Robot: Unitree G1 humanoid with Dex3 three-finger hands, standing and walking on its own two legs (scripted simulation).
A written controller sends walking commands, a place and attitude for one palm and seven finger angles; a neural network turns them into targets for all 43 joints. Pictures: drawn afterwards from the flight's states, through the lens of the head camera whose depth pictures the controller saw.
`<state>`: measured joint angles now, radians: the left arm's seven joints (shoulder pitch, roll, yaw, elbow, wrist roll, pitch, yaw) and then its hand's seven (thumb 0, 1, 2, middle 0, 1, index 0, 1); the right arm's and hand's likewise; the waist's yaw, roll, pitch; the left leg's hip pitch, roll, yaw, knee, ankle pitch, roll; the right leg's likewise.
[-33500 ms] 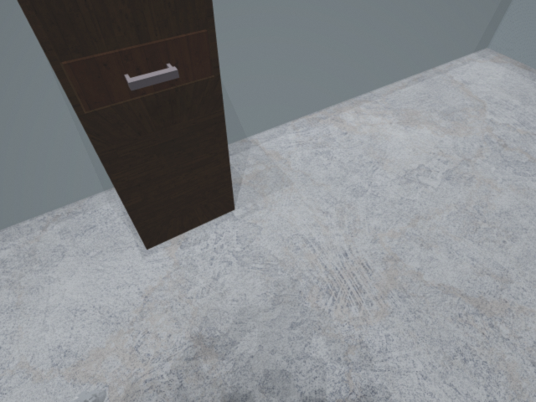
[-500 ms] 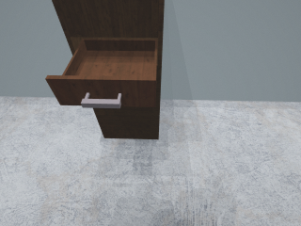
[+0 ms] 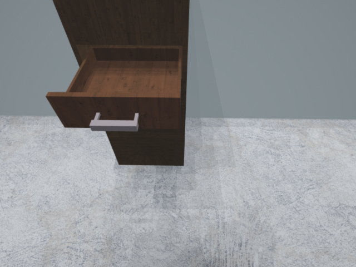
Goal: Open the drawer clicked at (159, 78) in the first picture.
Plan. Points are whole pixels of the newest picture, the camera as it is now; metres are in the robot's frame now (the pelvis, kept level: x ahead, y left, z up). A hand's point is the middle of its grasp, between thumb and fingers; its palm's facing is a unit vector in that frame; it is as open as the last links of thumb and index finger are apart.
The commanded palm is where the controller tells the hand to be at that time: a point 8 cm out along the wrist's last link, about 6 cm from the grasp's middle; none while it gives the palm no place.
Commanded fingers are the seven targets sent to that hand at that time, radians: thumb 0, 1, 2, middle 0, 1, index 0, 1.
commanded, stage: look to check the result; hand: left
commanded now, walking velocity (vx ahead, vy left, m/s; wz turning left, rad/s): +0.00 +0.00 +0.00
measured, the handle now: (115, 120) +0.51 +0.22 +0.00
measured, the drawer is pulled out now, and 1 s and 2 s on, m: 0.29 0.29 0.29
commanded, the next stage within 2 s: stand and wait in 0.52 s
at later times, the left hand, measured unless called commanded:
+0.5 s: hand out of the picture +0.02 +0.17 -0.17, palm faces +0.02 -0.98 -0.21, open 7.4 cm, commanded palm none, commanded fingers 0.00 0.90 0.90 -0.20 -0.30 -0.20 -0.30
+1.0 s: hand out of the picture +0.04 +0.17 -0.17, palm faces +0.02 -0.98 -0.21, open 7.4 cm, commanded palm none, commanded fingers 0.00 0.90 0.90 -0.20 -0.30 -0.20 -0.30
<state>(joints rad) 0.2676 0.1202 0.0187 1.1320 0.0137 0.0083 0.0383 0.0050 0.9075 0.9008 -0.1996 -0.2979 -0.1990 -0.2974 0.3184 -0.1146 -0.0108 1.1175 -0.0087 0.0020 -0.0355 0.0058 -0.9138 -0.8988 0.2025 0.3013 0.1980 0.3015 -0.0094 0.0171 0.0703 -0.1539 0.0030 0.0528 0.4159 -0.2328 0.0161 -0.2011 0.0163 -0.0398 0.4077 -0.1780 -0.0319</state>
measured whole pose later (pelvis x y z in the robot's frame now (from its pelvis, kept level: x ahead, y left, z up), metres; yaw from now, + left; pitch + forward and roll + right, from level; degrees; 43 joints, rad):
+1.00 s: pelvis +0.03 -0.01 +0.00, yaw +0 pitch -1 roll +0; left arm 0.23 0.15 0.02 1.14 0.01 0.00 0.04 0.00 0.91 0.90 -0.20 -0.30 -0.20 -0.30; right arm 0.27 -0.14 -0.01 1.14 -0.01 0.00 -0.04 0.01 -0.91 -0.90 0.20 0.30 0.20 0.30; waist -0.01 0.02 0.07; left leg -0.09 0.02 0.05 0.36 -0.24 0.00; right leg -0.15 0.03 -0.04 0.37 -0.20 -0.05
